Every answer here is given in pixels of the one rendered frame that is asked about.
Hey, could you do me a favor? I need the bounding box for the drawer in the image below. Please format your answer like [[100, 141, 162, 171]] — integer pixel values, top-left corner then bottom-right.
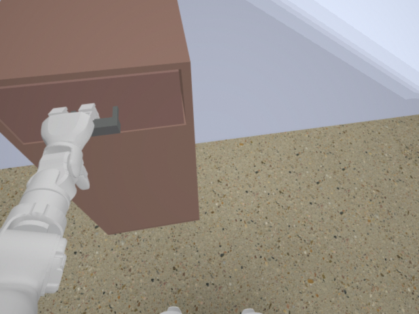
[[0, 69, 184, 143]]

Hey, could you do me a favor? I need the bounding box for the robot left shin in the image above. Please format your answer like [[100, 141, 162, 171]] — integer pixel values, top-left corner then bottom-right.
[[167, 306, 182, 313]]

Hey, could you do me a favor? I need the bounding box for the cabinet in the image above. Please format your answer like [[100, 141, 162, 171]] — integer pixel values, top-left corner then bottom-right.
[[0, 0, 200, 235]]

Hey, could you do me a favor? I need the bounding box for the robot left forearm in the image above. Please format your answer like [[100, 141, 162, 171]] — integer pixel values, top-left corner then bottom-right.
[[0, 142, 83, 237]]

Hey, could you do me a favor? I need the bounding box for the left robot hand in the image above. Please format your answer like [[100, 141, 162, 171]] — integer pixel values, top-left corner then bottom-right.
[[41, 103, 100, 190]]

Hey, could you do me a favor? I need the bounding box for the handle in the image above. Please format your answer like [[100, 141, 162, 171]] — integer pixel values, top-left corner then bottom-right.
[[71, 106, 120, 137]]

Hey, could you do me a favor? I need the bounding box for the left robot upper arm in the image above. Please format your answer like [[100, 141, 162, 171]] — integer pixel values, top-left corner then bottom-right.
[[0, 229, 67, 314]]

